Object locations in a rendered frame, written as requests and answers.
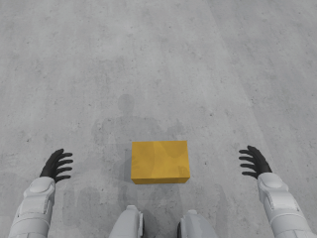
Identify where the left robot hand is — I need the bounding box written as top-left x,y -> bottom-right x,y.
40,149 -> 73,183

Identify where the robot right thigh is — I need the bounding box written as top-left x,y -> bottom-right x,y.
180,214 -> 219,238

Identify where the right robot hand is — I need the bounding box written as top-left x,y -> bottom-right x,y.
239,145 -> 272,179

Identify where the left robot forearm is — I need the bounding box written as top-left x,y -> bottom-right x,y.
8,177 -> 55,238

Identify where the carton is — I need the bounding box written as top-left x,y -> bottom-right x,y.
131,140 -> 190,184

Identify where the right robot forearm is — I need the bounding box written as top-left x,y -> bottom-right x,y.
258,173 -> 317,238

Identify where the robot left shin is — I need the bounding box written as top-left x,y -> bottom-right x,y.
126,205 -> 142,238

